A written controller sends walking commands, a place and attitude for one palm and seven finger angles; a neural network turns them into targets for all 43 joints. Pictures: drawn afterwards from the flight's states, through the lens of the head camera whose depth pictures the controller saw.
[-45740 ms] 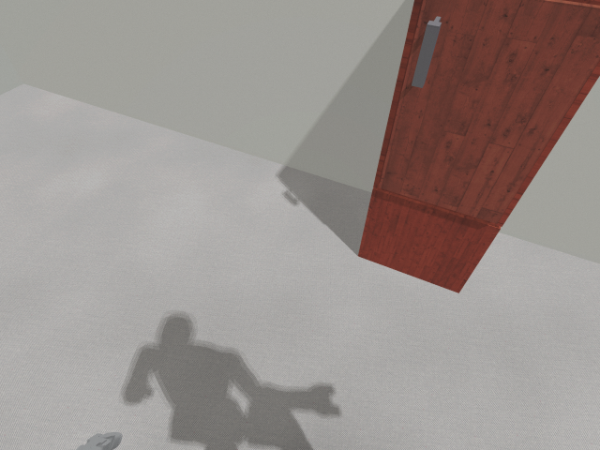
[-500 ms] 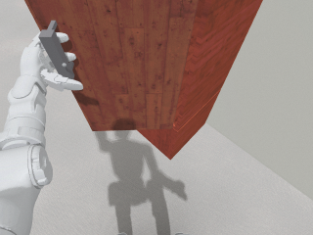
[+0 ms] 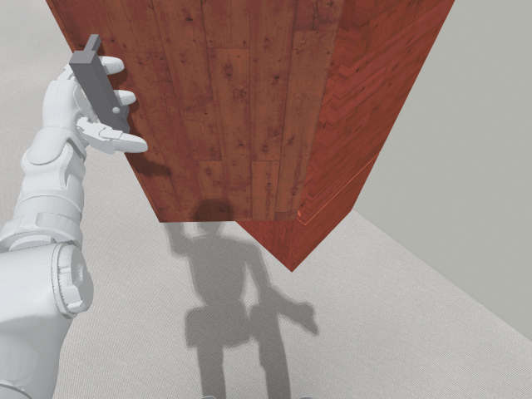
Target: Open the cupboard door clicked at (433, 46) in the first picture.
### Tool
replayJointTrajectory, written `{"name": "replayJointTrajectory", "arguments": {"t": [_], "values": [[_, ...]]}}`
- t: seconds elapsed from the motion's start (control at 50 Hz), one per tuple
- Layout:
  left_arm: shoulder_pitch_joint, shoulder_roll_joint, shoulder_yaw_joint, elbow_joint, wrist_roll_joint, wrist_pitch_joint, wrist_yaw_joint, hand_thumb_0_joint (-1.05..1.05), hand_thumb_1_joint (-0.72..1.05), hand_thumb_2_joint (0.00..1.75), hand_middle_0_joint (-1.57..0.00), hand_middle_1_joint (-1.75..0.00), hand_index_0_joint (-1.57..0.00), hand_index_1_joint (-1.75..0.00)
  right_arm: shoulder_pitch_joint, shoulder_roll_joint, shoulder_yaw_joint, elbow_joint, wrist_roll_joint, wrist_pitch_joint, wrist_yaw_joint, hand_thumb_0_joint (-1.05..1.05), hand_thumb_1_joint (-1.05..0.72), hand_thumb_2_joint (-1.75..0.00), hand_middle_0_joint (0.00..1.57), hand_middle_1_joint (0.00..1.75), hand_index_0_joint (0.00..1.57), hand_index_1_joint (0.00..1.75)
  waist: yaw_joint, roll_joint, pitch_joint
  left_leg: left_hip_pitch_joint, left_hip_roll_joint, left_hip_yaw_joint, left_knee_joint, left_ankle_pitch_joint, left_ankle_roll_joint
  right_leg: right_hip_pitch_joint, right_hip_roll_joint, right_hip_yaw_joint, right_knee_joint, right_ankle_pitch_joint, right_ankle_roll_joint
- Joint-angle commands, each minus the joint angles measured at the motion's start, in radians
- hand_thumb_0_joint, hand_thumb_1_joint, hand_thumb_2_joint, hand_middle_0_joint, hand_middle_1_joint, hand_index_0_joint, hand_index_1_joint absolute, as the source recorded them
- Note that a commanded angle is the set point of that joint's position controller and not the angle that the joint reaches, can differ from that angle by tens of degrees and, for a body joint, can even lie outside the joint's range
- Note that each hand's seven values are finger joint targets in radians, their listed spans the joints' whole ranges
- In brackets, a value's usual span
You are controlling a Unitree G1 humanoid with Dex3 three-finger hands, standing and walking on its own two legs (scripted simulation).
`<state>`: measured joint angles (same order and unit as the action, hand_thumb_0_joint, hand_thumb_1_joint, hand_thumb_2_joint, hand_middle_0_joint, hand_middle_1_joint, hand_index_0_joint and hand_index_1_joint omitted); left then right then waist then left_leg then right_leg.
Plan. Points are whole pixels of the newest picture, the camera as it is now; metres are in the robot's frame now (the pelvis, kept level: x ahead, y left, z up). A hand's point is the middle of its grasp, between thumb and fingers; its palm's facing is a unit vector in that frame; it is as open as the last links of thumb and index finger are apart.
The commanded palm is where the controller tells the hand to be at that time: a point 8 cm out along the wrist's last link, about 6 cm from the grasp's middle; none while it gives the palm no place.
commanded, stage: close the thumb around the handle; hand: left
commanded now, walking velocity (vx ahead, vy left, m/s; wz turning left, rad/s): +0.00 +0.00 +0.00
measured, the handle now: (107, 89) +0.55 +0.20 +0.14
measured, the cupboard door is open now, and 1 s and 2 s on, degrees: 46 46 91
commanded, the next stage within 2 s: pull the door open along its arc in 0.80 s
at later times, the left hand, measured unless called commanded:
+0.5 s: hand (115, 112) +0.49 +0.18 +0.14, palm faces -0.01 -1.00 +0.00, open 9.5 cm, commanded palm +0.47 +0.23 +0.14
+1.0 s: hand (113, 114) +0.49 +0.19 +0.14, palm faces -0.01 -1.00 +0.01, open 6.1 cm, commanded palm +0.46 +0.24 +0.14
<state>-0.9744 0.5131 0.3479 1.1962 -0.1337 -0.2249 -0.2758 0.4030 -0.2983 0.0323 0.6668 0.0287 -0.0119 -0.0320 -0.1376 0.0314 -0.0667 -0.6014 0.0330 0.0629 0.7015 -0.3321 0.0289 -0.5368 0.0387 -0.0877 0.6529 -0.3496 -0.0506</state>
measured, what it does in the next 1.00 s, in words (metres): stands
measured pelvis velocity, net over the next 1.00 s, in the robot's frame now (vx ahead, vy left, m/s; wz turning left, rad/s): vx -0.01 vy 0.01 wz -0.01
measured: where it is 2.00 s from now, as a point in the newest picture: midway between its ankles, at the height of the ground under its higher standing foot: outside the picture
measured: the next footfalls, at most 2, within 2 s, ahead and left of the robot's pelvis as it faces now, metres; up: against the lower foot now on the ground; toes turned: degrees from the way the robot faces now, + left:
none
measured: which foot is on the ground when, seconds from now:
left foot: down 0.00-1.00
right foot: down 0.00-1.00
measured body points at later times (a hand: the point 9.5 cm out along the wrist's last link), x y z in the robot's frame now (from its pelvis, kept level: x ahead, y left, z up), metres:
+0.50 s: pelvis +0.00 +0.01 +0.00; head +0.07 +0.01 +0.45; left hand +0.49 +0.24 +0.15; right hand +0.02 -0.26 -0.12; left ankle +0.00 +0.10 -0.72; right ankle -0.02 -0.09 -0.72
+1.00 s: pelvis -0.01 +0.01 +0.00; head +0.07 +0.01 +0.44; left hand +0.48 +0.24 +0.15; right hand +0.00 -0.27 -0.12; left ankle +0.00 +0.10 -0.72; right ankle -0.02 -0.09 -0.72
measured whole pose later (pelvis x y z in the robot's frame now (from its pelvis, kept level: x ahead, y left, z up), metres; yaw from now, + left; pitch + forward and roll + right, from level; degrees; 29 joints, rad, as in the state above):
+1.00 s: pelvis -0.01 +0.01 +0.00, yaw -1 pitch +12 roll -1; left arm -0.94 0.50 0.36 1.18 -0.13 -0.24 -0.26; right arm 0.42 -0.30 0.03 0.67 0.03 -0.01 -0.04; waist -0.14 0.03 -0.07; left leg -0.59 0.03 0.07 0.71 -0.33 0.04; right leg -0.53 0.04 -0.07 0.65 -0.34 -0.04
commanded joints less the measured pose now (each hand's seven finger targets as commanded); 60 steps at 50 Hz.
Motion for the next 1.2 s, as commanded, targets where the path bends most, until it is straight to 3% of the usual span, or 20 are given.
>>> {"name": "replayJointTrajectory", "arguments": {"t": [0.0, 0.02, 0.04, 0.08, 0.16, 0.18, 0.26, 0.34, 0.36, 0.4, 0.56, 0.58, 0.62, 0.76, 0.8, 0.9, 0.98, 1.04, 1.06, 1.18], "values": [[-0.456, 0.240, 0.038, -0.252, -0.016, -0.086, -0.002, 0.00, -0.50, 0.30, -0.30, -1.20, -0.30, -1.20, 0.133, -0.158, -0.059, -0.064, -0.002, -0.024, -0.010, 0.00, -0.90, -0.90, 0.20, 0.30, 0.20, 0.30, 0.000, 0.048, -0.444, 0.333, -0.025, -0.085, -0.016, 0.401, 0.025, 0.107, 0.006, 0.081, -0.048, 0.469, 0.035], [-0.466, 0.223, 0.022, -0.253, -0.020, -0.085, -0.003, 0.00, -0.50, 0.30, -0.30, -1.20, -0.30, -1.20, 0.126, -0.157, -0.058, -0.065, -0.001, -0.024, -0.010, 0.00, -0.90, -0.90, 0.20, 0.30, 0.20, 0.30, -0.012, 0.049, -0.427, 0.325, -0.025, -0.080, -0.017, 0.386, 0.026, 0.102, 0.006, 0.084, -0.053, 0.466, 0.037], [-0.459, 0.248, 0.045, -0.239, -0.023, -0.086, -0.001, 0.00, -0.50, 0.30, -0.30, -1.20, -0.30, -1.20, 0.136, -0.161, -0.058, -0.062, -0.001, -0.021, -0.012, 0.00, -0.90, -0.90, 0.20, 0.30, 0.20, 0.30, -0.009, 0.016, -0.425, 0.319, -0.025, -0.084, -0.015, 0.398, 0.030, 0.112, 0.007, 0.078, -0.049, 0.471, 0.036], [-0.458, 0.234, 0.034, -0.245, -0.017, -0.081, 0.000, 0.00, -0.50, 0.30, -0.30, -1.20, -0.30, -1.20, 0.128, -0.159, -0.059, -0.062, 0.000, -0.018, -0.010, 0.00, -0.90, -0.90, 0.20, 0.30, 0.20, 0.30, -0.005, 0.041, -0.423, 0.329, -0.024, -0.085, -0.020, 0.397, 0.025, 0.100, 0.007, 0.076, -0.048, 0.463, 0.035], [-0.430, 0.241, 0.046, -0.273, -0.014, -0.083, 0.010, 0.00, -0.28, 0.40, -0.32, -1.22, -0.32, -1.22, 0.125, -0.158, -0.061, -0.070, -0.002, -0.015, -0.008, 0.00, -0.90, -0.90, 0.20, 0.30, 0.20, 0.30, 0.009, 0.052, -0.435, 0.348, -0.022, -0.086, -0.017, 0.436, 0.023, 0.102, 0.009, 0.074, -0.046, 0.475, 0.034], [-0.447, 0.211, 0.019, -0.299, -0.015, -0.085, 0.010, 0.00, -0.22, 0.42, -0.32, -1.23, -0.32, -1.23, 0.121, -0.153, -0.061, -0.070, -0.001, -0.014, -0.007, 0.00, -0.90, -0.90, 0.20, 0.30, 0.20, 0.30, 0.001, 0.078, -0.440, 0.365, -0.020, -0.085, -0.019, 0.449, 0.021, 0.095, 0.009, 0.071, -0.046, 0.479, 0.034], [-0.432, 0.171, 0.004, -0.318, -0.025, -0.085, 0.015, 0.00, 0.00, 0.52, -0.34, -1.25, -0.34, -1.25, 0.119, -0.153, -0.065, -0.067, -0.002, -0.013, -0.003, 0.00, -0.90, -0.90, 0.20, 0.30, 0.20, 0.30, 0.000, 0.054, -0.437, 0.397, -0.014, -0.093, -0.017, 0.487, 0.019, 0.074, 0.014, 0.063, -0.048, 0.475, 0.034], [-0.433, 0.218, 0.040, -0.286, -0.018, -0.073, 0.028, 0.00, 0.23, 0.61, -0.35, -1.28, -0.35, -1.28, 0.124, -0.158, -0.064, -0.063, -0.003, -0.007, -0.007, 0.00, -0.90, -0.90, 0.20, 0.30, 0.20, 0.30, 0.003, 0.025, -0.399, 0.356, -0.016, -0.093, -0.027, 0.443, 0.022, 0.090, 0.011, 0.061, -0.049, 0.452, 0.030], [-0.433, 0.171, 0.001, -0.293, -0.016, -0.071, 0.028, 0.00, 0.28, 0.64, -0.36, -1.28, -0.36, -1.28, 0.113, -0.151, -0.063, -0.065, -0.001, -0.009, -0.005, 0.00, -0.90, -0.90, 0.20, 0.30, 0.20, 0.30, 0.000, 0.051, -0.408, 0.370, -0.018, -0.092, -0.028, 0.447, 0.019, 0.079, 0.010, 0.064, -0.051, 0.453, 0.032], [-0.414, 0.176, 0.010, -0.268, -0.009, -0.069, 0.031, 0.00, 0.40, 0.68, -0.36, -1.30, -0.36, -1.30, 0.115, -0.151, -0.063, -0.064, -0.003, -0.011, -0.005, 0.00, -0.90, -0.90, 0.20, 0.30, 0.20, 0.30, 0.004, 0.037, -0.381, 0.360, -0.015, -0.093, -0.029, 0.424, 0.017, 0.062, 0.011, 0.061, -0.054, 0.427, 0.031], [-0.446, 0.192, 0.018, -0.270, -0.016, -0.088, 0.024, 0.00, 0.84, 0.88, -0.40, -1.34, -0.40, -1.34, 0.109, -0.152, -0.060, -0.063, -0.003, -0.016, -0.007, 0.00, -0.90, -0.90, 0.20, 0.30, 0.20, 0.30, -0.001, 0.027, -0.398, 0.344, -0.019, -0.092, -0.029, 0.382, 0.020, 0.083, 0.009, 0.069, -0.055, 0.418, 0.031], [-0.439, 0.221, 0.034, -0.254, -0.010, -0.087, 0.025, 0.00, 0.90, 0.90, -0.40, -1.35, -0.40, -1.35, 0.111, -0.156, -0.060, -0.063, -0.001, -0.016, -0.010, 0.00, -0.90, -0.90, 0.20, 0.30, 0.20, 0.30, 0.002, 0.019, -0.386, 0.326, -0.019, -0.091, -0.030, 0.365, 0.021, 0.082, 0.008, 0.072, -0.056, 0.407, 0.031], [-0.480, 0.201, 0.007, -0.258, -0.007, -0.086, 0.023, 0.00, 0.90, 0.90, -0.40, -1.35, -0.40, -1.35, 0.109, -0.155, -0.059, -0.060, 0.000, -0.018, -0.011, 0.00, -0.90, -0.90, 0.20, 0.30, 0.20, 0.30, -0.013, 0.039, -0.371, 0.326, -0.019, -0.093, -0.034, 0.333, 0.020, 0.062, 0.006, 0.072, -0.062, 0.375, 0.031], [-0.481, 0.216, 0.020, -0.257, -0.015, -0.098, 0.017, 0.00, 0.90, 0.90, -0.40, -1.35, -0.40, -1.35, 0.111, -0.158, -0.058, -0.057, -0.002, -0.026, -0.015, 0.00, -0.90, -0.90, 0.20, 0.30, 0.20, 0.30, -0.009, 0.043, -0.416, 0.333, -0.023, -0.093, -0.029, 0.339, 0.022, 0.080, 0.007, 0.078, -0.058, 0.388, 0.032], [-0.468, 0.247, 0.041, -0.236, -0.014, -0.093, 0.015, 0.00, 0.90, 0.90, -0.40, -1.35, -0.40, -1.35, 0.113, -0.160, -0.056, -0.056, -0.002, -0.025, -0.016, 0.00, -0.90, -0.90, 0.20, 0.30, 0.20, 0.30, -0.008, 0.034, -0.392, 0.305, -0.022, -0.088, -0.032, 0.311, 0.022, 0.083, 0.005, 0.080, -0.064, 0.375, 0.033], [-0.481, 0.241, 0.032, -0.243, -0.016, -0.097, 0.008, 0.00, 0.90, 0.90, -0.40, -1.35, -0.40, -1.35, 0.111, -0.160, -0.054, -0.059, 0.000, -0.028, -0.017, 0.00, -0.90, -0.90, 0.20, 0.30, 0.20, 0.30, -0.009, 0.044, -0.389, 0.299, -0.024, -0.087, -0.035, 0.306, 0.024, 0.089, 0.006, 0.082, -0.065, 0.378, 0.032], [-0.375, 0.233, 0.046, -0.267, -0.026, -0.098, 0.001, 0.00, 0.90, 0.90, -0.40, -1.35, -0.40, -1.35, 0.101, -0.155, -0.057, -0.075, 0.000, -0.026, -0.015, 0.00, -0.90, -0.90, 0.20, 0.30, 0.20, 0.30, 0.021, 0.053, -0.419, 0.313, -0.024, -0.077, -0.033, 0.345, 0.022, 0.121, 0.006, 0.081, -0.059, 0.416, 0.030], [-0.297, 0.219, 0.051, -0.316, -0.046, -0.096, -0.007, 0.00, 0.90, 0.90, -0.40, -1.35, -0.40, -1.35, 0.093, -0.154, -0.060, -0.096, 0.003, -0.024, -0.012, 0.00, -0.90, -0.90, 0.20, 0.30, 0.20, 0.30, 0.043, 0.014, -0.439, 0.309, -0.025, -0.070, -0.040, 0.372, 0.025, 0.177, 0.007, 0.076, -0.055, 0.456, 0.028], [-0.275, 0.230, 0.061, -0.362, -0.047, -0.096, -0.008, 0.00, 0.90, 0.90, -0.40, -1.35, -0.40, -1.35, 0.084, -0.155, -0.063, -0.103, 0.005, -0.024, -0.011, 0.00, -0.90, -0.90, 0.20, 0.30, 0.20, 0.30, 0.053, 0.044, -0.457, 0.334, -0.024, -0.070, -0.043, 0.394, 0.023, 0.180, 0.007, 0.079, -0.054, 0.475, 0.028], [-0.014, 0.164, 0.051, -0.538, -0.091, -0.045, -0.015, 0.00, 0.90, 0.90, -0.40, -1.35, -0.40, -1.35, 0.020, -0.140, -0.065, -0.159, 0.020, -0.023, -0.004, 0.00, -0.90, -0.90, 0.20, 0.30, 0.20, 0.30, 0.102, -0.001, -0.415, 0.334, -0.023, -0.046, -0.071, 0.448, 0.028, 0.264, 0.004, 0.080, -0.066, 0.561, 0.030]]}}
